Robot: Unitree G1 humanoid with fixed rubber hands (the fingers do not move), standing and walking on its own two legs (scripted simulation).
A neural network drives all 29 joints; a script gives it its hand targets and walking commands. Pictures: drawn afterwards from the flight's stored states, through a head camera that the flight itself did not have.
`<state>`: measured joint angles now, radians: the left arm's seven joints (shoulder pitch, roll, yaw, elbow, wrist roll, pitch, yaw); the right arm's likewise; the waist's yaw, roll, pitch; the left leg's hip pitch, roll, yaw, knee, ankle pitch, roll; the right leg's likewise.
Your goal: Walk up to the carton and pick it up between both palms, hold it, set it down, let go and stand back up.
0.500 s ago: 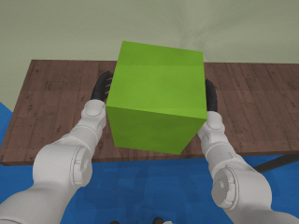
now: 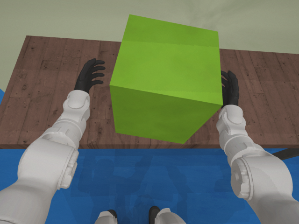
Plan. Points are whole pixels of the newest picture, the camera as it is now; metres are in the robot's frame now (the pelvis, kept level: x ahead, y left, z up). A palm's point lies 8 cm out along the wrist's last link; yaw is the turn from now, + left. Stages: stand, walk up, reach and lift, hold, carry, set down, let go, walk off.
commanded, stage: set down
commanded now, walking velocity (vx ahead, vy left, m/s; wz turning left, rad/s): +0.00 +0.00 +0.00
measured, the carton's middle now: (160, 88) +0.46 -0.07 +0.04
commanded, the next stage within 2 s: none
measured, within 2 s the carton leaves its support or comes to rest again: neither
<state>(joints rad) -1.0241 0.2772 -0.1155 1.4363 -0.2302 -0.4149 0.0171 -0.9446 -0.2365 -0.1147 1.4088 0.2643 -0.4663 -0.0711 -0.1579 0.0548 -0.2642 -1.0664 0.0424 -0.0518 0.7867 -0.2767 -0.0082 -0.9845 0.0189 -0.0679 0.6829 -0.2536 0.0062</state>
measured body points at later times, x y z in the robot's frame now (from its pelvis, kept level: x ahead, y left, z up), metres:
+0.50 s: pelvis -0.03 -0.01 +0.00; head +0.06 +0.01 +0.44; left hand +0.43 +0.16 +0.05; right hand +0.39 -0.24 +0.05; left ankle +0.02 +0.12 -0.69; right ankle +0.02 -0.13 -0.69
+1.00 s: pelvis -0.02 +0.00 +0.03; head +0.01 +0.02 +0.48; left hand +0.33 +0.20 +0.03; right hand +0.31 -0.23 +0.05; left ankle +0.02 +0.12 -0.69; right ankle +0.02 -0.13 -0.69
